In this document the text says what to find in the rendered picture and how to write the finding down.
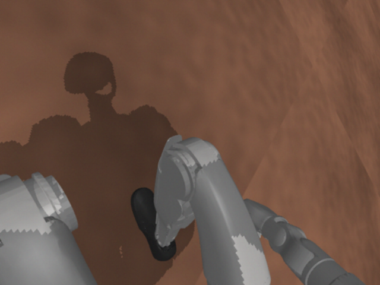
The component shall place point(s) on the right robot arm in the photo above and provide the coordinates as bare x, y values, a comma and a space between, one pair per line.
307, 260

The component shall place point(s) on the right robot foot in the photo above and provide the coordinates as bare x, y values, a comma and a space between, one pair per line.
142, 203

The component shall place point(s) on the right robot hand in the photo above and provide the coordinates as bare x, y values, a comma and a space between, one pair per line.
259, 214

